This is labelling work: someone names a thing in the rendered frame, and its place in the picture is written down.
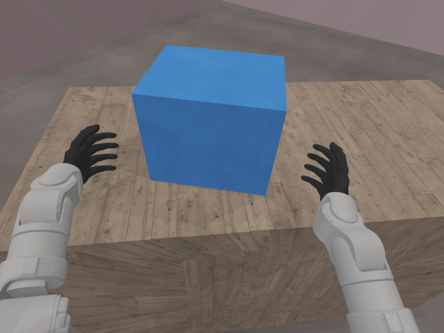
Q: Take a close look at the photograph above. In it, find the carton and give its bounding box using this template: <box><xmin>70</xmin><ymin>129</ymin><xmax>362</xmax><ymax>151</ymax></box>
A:
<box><xmin>131</xmin><ymin>45</ymin><xmax>287</xmax><ymax>196</ymax></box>

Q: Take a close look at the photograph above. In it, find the left robot upper arm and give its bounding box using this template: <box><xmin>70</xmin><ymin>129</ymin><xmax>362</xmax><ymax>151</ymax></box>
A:
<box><xmin>0</xmin><ymin>294</ymin><xmax>71</xmax><ymax>333</ymax></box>

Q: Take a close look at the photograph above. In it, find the robot right hand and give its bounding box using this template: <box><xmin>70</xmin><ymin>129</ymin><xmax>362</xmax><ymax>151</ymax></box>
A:
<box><xmin>301</xmin><ymin>142</ymin><xmax>350</xmax><ymax>200</ymax></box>

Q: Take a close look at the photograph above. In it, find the robot right forearm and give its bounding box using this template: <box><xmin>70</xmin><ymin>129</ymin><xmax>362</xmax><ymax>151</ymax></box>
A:
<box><xmin>313</xmin><ymin>192</ymin><xmax>420</xmax><ymax>333</ymax></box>

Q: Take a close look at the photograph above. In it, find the robot left hand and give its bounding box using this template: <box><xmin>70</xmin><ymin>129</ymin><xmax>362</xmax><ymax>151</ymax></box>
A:
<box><xmin>63</xmin><ymin>124</ymin><xmax>119</xmax><ymax>184</ymax></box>

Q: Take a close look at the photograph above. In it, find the pedestal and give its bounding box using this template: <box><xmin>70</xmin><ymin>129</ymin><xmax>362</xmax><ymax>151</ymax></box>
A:
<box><xmin>0</xmin><ymin>80</ymin><xmax>444</xmax><ymax>333</ymax></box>

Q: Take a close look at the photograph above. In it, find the robot left forearm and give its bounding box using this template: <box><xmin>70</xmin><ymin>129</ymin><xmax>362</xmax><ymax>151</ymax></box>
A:
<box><xmin>0</xmin><ymin>163</ymin><xmax>83</xmax><ymax>300</ymax></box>

